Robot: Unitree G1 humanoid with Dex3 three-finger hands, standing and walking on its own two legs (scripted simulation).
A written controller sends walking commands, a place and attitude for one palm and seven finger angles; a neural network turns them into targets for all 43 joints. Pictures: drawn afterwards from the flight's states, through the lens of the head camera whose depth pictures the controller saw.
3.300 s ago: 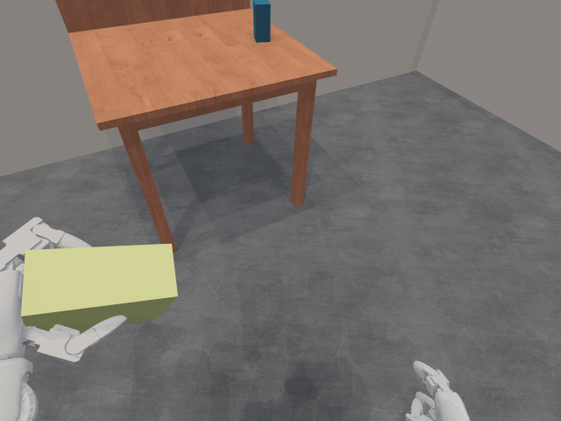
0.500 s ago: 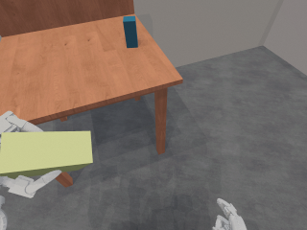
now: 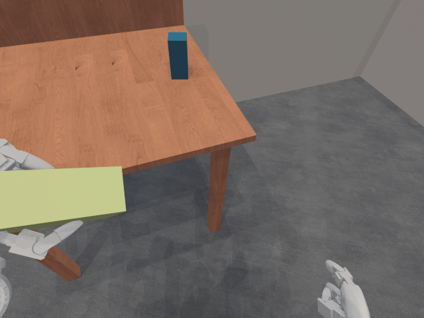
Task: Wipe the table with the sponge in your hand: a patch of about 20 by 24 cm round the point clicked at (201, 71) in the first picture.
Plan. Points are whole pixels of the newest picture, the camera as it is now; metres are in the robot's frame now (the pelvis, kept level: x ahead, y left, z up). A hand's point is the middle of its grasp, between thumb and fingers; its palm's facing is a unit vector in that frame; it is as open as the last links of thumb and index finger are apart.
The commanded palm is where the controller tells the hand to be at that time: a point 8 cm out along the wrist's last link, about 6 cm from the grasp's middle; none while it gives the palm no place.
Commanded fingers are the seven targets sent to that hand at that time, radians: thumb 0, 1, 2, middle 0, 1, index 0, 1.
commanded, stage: take the last steps up to it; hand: left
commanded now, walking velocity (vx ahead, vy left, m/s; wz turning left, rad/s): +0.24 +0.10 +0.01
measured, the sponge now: (81, 198) +0.24 +0.20 +0.16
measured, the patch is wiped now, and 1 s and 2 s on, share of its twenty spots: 0.00 0.00 0.00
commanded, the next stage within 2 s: come to a stop and stand still in 0.46 s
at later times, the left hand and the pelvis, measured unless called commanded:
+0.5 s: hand (82, 152) +0.31 +0.22 +0.18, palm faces +0.38 -0.80 -0.47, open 10.1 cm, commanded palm +0.25 +0.27 +0.19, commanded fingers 0.00 0.10 1.30 -1.20 -1.60 -1.20 -1.60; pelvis +0.10 -0.02 +0.02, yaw +2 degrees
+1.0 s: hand (101, 139) +0.34 +0.20 +0.18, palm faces +0.38 -0.80 -0.46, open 10.1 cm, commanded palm +0.28 +0.25 +0.19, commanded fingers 0.00 0.10 1.30 -1.20 -1.60 -1.20 -1.60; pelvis +0.12 -0.03 +0.01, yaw +1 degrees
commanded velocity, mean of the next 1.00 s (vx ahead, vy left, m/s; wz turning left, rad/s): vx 0.06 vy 0.06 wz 0.01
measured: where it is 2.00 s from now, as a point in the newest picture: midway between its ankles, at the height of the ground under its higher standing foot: outside the picture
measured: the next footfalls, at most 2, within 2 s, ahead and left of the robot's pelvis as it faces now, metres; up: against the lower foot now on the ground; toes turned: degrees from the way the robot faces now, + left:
right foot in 0.22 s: +0.13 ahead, -0.12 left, +0.00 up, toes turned -9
left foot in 0.58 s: +0.19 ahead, +0.14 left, +0.00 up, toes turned +9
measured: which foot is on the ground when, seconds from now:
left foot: down 0.00-0.24, up 0.26-0.56, down 0.58-0.90, up 0.92-1.00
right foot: up 0.00-0.20, down 0.22-0.60, up 0.62-0.86, down 0.88-1.00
